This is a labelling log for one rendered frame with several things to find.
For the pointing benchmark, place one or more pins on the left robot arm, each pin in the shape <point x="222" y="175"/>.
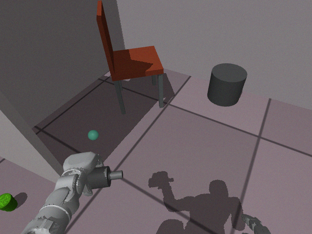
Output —
<point x="61" y="204"/>

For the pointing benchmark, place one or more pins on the chair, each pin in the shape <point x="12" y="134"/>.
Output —
<point x="129" y="63"/>

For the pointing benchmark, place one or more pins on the right robot hand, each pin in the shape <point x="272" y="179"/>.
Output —
<point x="255" y="224"/>

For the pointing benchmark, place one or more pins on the left robot hand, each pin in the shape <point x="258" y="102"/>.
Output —
<point x="87" y="162"/>

